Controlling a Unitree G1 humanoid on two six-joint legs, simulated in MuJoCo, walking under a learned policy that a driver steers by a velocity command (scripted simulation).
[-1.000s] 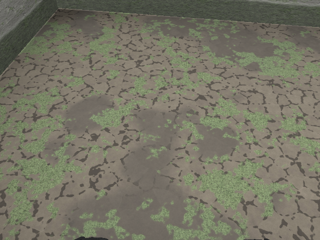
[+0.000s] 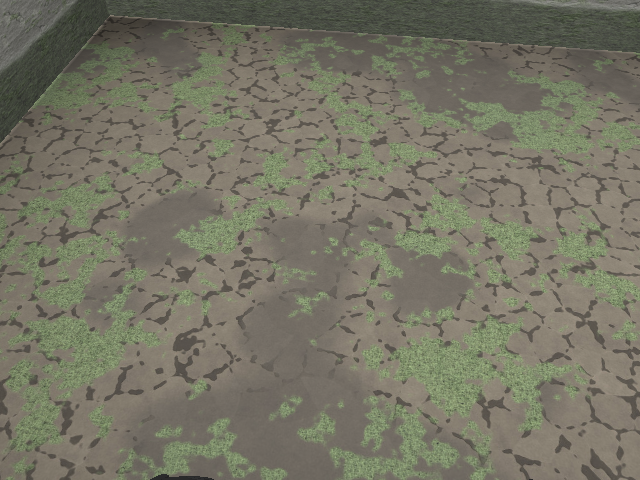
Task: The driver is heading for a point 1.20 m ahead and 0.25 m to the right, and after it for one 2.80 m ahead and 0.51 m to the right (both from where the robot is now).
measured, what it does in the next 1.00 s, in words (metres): stands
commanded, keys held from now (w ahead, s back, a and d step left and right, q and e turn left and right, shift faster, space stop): w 1.00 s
